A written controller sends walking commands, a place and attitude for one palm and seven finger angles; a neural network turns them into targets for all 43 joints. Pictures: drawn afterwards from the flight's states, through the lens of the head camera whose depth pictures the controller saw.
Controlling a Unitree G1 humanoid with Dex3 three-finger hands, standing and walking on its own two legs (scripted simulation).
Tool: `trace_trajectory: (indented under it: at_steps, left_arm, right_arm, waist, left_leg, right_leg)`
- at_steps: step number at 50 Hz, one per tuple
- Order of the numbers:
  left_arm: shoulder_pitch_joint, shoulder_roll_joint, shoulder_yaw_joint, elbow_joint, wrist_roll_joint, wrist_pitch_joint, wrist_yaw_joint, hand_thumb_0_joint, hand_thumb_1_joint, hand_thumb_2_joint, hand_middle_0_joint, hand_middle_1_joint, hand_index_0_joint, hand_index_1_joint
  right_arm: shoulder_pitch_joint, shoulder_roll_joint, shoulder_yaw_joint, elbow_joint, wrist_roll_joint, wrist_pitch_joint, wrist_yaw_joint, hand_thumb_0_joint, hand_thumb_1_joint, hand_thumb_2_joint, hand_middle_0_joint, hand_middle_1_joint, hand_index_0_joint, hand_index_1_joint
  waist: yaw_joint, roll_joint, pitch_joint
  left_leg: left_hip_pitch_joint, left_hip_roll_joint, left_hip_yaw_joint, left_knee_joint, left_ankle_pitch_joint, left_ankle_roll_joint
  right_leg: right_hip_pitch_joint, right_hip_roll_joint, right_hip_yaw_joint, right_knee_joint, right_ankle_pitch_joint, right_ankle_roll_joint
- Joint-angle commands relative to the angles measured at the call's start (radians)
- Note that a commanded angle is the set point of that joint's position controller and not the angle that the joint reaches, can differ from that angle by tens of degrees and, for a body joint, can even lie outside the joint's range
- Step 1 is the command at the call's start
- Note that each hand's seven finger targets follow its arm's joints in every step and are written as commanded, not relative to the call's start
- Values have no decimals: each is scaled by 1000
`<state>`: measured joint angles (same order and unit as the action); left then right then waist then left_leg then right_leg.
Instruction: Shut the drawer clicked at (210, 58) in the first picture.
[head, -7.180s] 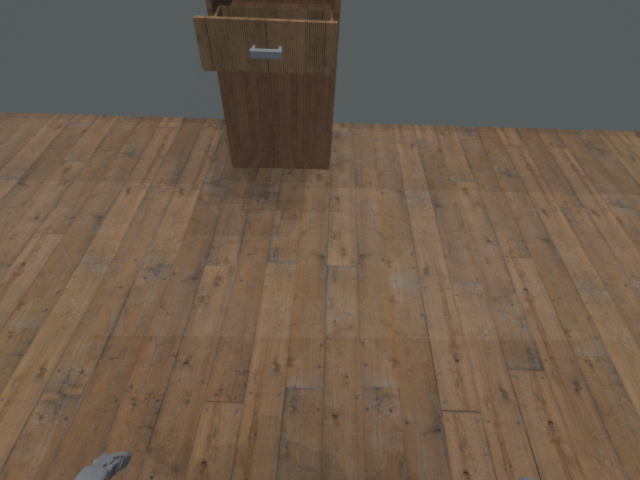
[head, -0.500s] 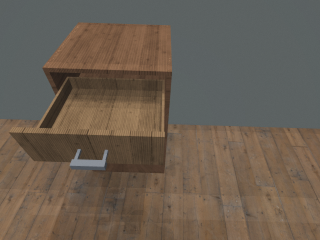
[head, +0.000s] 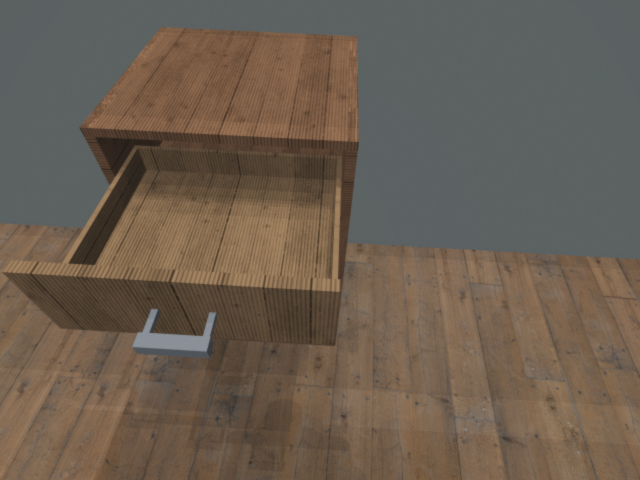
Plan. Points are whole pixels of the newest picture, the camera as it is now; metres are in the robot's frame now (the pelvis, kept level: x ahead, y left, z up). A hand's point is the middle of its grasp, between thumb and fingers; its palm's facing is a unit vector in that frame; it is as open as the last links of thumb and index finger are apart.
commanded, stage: come to a stop and stand still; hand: left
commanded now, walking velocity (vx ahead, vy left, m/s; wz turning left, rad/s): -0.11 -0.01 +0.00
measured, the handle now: (178, 331) +0.31 +0.23 -0.04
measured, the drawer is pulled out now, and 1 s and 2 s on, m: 0.30 0.30 0.30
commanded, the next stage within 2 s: look again from close up in 1.70 s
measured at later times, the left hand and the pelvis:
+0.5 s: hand out of the picture +0.08 +0.19 -0.17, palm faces +0.05 -0.97 -0.22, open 7.3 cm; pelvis +0.02 +0.01 +0.00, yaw +2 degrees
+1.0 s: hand out of the picture +0.05 +0.25 -0.15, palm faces +0.01 -0.96 -0.28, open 7.4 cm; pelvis +0.03 +0.06 +0.01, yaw +1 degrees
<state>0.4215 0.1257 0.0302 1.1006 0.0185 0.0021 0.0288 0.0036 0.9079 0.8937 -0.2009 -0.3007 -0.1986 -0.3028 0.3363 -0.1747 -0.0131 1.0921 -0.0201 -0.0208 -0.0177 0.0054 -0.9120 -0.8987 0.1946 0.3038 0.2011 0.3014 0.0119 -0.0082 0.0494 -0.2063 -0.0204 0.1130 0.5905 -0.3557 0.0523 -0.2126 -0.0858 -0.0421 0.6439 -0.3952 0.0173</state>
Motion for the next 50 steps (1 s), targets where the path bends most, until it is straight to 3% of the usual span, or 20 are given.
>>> trace_trajectory:
  at_steps: [1, 4, 9, 11, 12, 15, 19, 23, 24, 25, 26, 27, 29, 32, 34, 36, 39, 41, 46, 50]
  left_arm:
    - [-101, 59, 4, -99, 9, -16, 16, 0, 900, 900, -200, -300, -200, -300]
    - [-78, 29, -2, -72, -5, -15, 12, 0, 900, 900, -200, -300, -200, -300]
    - [-4, 56, 0, -53, -9, -10, 21, 0, 900, 900, -200, -300, -200, -300]
    - [11, 122, 15, -52, -6, -17, 26, 0, 900, 900, -200, -300, -200, -300]
    - [-12, 147, 19, -60, -5, -17, 24, 0, 900, 900, -200, -300, -200, -300]
    - [-27, 175, 30, -70, 1, -17, 35, 0, 900, 900, -200, -300, -200, -300]
    - [-140, 191, 43, -122, 14, 1, 40, 0, 900, 900, -200, -300, -200, -300]
    - [-226, 211, 52, -160, 4, 15, 28, 0, 900, 900, -200, -300, -200, -300]
    - [-226, 185, 49, -165, -1, 19, 24, 0, 900, 900, -200, -300, -200, -300]
    - [-218, 143, 41, -177, -5, 25, 19, 0, 900, 900, -200, -300, -200, -300]
    - [-218, 255, 2, -213, -19, 13, 22, 0, 900, 900, -200, -300, -200, -300]
    - [-137, 190, 17, -212, -5, 29, 16, 0, 900, 900, -200, -300, -200, -300]
    - [-93, 202, 5, -182, 13, 30, 11, 0, 900, 900, -200, -300, -200, -300]
    - [-164, 237, 5, -210, 13, 8, 13, 0, 900, 900, -200, -300, -200, -300]
    - [-220, 248, 8, -234, 12, 5, 16, 0, 900, 900, -200, -300, -200, -300]
    - [-238, 233, 1, -249, 14, 15, 16, 0, 900, 900, -200, -300, -200, -300]
    - [-150, 165, -14, -215, 9, 13, 12, 0, 900, 900, -200, -300, -200, -300]
    - [-107, 159, -20, -187, 9, 9, 6, 0, 900, 900, -200, -300, -200, -300]
    - [-113, 180, -18, -169, -3, -13, 16, 0, 900, 900, -200, -300, -200, -300]
    - [-115, 174, -22, -154, -1, -5, 23, 0, 900, 900, -200, -300, -200, -300]
  right_arm:
    - [237, -107, -11, 27, -5, -16, -25, 0, -900, -900, 200, 300, 200, 300]
    - [96, -84, 9, -17, -2, -21, -32, 0, -900, -900, 200, 300, 200, 300]
    - [24, -93, -9, -30, 16, -10, -39, 0, -900, -900, 200, 300, 200, 300]
    - [48, -75, -22, -35, 16, 6, -39, 0, -900, -900, 200, 300, 200, 300]
    - [63, -53, -28, -33, 17, 16, -37, 0, -900, -900, 200, 300, 200, 300]
    - [30, -10, -33, -47, 20, 39, -31, 0, -900, -900, 200, 300, 200, 300]
    - [-22, -19, -42, -66, 18, 50, -23, 0, -900, -900, 200, 300, 200, 300]
    - [74, -19, -42, -46, 14, 43, -12, 0, -900, -900, 200, 300, 200, 300]
    - [83, -35, -42, -45, 10, 35, -11, 0, -900, -900, 200, 300, 200, 300]
    - [67, -88, -49, -60, 2, 26, -13, 0, -900, -900, 200, 300, 200, 300]
    - [-106, -159, -60, -161, -27, 42, -21, 0, -900, -900, 200, 300, 200, 300]
    - [-200, -185, -82, -239, -22, 29, -9, 0, -900, -900, 200, 300, 200, 300]
    - [-292, -160, -57, -258, -8, 36, 9, 0, -900, -900, 200, 300, 200, 300]
    - [-144, -116, -43, -254, -7, 44, 11, 0, -900, -900, 200, 300, 200, 300]
    - [-66, -116, -47, -238, -5, 43, 13, 0, -900, -900, 200, 300, 200, 300]
    - [-37, -134, -45, -233, -8, 38, 15, 0, -900, -900, 200, 300, 200, 300]
    - [-103, -196, -49, -245, -4, 14, 7, 0, -900, -900, 200, 300, 200, 300]
    - [-132, -182, -39, -237, -2, 10, 5, 0, -900, -900, 200, 300, 200, 300]
    - [-77, -151, -27, -189, 3, -3, 3, 0, -900, -900, 200, 300, 200, 300]
    - [-79, -156, -28, -157, 5, 3, 1, 0, -900, -900, 200, 300, 200, 300]
  waist:
    - [-82, 257, 78]
    - [-18, 78, 75]
    - [21, 64, -14]
    - [10, 7, -28]
    - [-8, 2, -27]
    - [10, -212, -100]
    - [-1, -167, -84]
    - [-54, -126, -107]
    - [-54, -65, -91]
    - [-46, 123, -76]
    - [-23, 165, -5]
    - [29, 270, -55]
    - [58, 277, 0]
    - [-13, -62, 24]
    - [-59, -116, 25]
    - [-69, -29, 61]
    - [-10, 192, 25]
    - [14, 137, -21]
    - [-12, 24, -89]
    - [-14, -12, -49]
  left_leg:
    - [215, 335, -383, -291, 621, 132]
    - [77, 289, -237, -249, 934, 141]
    - [102, 199, -139, -139, 896, 31]
    - [-5, 116, -110, -74, 587, -28]
    - [-42, 73, -97, -50, 389, -44]
    - [-123, 28, -63, 178, -167, -69]
    - [-147, 41, -113, 225, -205, -73]
    - [59, 26, -36, -94, 115, -81]
    - [120, 47, -52, -168, 203, -74]
    - [119, 164, -202, -241, 303, -27]
    - [-64, 161, -203, -287, 78, 37]
    - [-247, 224, -214, -270, -187, 22]
    - [-302, 148, -201, -260, -262, 6]
    - [-186, 53, -129, -59, -146, -28]
    - [-70, 54, -141, -17, -95, -25]
    - [-78, 93, -184, -126, -157, -7]
    - [-162, 228, -352, -360, -166, 43]
    - [-141, 197, -280, -312, -20, 36]
    - [20, 141, -212, -203, 363, 0]
    - [27, 142, -203, -211, 318, -5]
  right_leg:
    - [-389, 24, 0, 344, -175, -31]
    - [-219, -15, 2, 241, -70, -14]
    - [3, 23, -19, -142, 332, -16]
    - [89, -76, 127, -96, 811, -92]
    - [85, -147, 165, -83, 919, -140]
    - [177, -271, 242, -171, 1183, -256]
    - [124, -254, 199, -198, 991, -260]
    - [-12, -169, 125, -149, 609, -151]
    - [-70, -114, 95, -107, 472, -109]
    - [-151, -21, 39, -24, 252, -57]
    - [-46, 65, 16, 43, -70, -46]
    - [-14, 34, 1, 73, -79, -53]
    - [1, 29, 11, -12, 36, -45]
    - [-180, -64, 208, -233, -167, -93]
    - [-322, -93, 225, -298, -252, -98]
    - [-355, -34, 147, -220, -225, -67]
    - [-189, 54, -4, 9, 28, -11]
    - [-108, 49, 15, -37, 79, -11]
    - [-71, 2, 80, -120, 287, -32]
    - [-78, -3, 76, -141, 241, -21]
